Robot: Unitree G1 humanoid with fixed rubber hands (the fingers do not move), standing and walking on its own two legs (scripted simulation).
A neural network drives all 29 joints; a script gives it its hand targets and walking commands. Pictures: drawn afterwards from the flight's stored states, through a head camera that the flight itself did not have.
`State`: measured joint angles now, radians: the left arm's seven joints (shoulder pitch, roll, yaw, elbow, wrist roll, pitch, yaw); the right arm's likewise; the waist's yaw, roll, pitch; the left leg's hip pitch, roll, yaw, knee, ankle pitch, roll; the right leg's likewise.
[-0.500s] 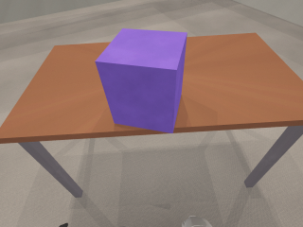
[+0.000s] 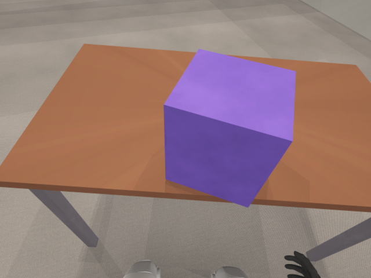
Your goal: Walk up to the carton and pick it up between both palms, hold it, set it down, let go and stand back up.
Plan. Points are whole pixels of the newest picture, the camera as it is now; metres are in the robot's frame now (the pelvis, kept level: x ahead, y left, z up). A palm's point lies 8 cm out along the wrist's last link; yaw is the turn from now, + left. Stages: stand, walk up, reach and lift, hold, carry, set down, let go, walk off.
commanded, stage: walk up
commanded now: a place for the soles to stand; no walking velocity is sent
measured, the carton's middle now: (224, 130) +0.41 -0.05 +0.09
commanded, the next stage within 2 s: reach and lift in 1.98 s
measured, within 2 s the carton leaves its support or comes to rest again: neither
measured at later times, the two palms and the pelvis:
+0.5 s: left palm (83, 253) +0.17 +0.23 -0.06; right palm out of the picture +0.10 -0.26 -0.08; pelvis +0.03 -0.01 +0.02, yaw -4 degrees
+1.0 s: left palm (85, 260) +0.16 +0.23 -0.07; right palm out of the picture +0.12 -0.28 -0.07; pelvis +0.04 -0.02 +0.03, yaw -6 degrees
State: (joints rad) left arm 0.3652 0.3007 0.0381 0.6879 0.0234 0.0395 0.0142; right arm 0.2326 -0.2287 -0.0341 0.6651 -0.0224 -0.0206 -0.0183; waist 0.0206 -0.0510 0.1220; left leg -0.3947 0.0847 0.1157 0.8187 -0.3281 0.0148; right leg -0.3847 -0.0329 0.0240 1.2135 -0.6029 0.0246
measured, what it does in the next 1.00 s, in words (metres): steps on the spot: right foot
